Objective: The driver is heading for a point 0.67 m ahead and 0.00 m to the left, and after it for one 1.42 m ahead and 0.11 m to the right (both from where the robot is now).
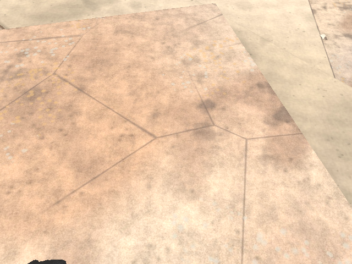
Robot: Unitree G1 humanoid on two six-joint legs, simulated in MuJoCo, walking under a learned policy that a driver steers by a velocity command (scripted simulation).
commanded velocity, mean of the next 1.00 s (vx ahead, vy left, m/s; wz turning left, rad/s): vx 0.47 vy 0.00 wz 0.22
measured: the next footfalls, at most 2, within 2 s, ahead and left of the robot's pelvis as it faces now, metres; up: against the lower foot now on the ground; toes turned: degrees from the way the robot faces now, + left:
right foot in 0.22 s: +0.32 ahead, -0.14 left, +0.00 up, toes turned +11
left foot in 0.72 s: +0.50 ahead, +0.17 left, +0.00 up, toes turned +16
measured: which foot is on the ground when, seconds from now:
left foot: down 0.00-0.22, up 0.24-0.70, down 0.72-1.00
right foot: up 0.00-0.20, down 0.22-0.74, up 0.76-1.00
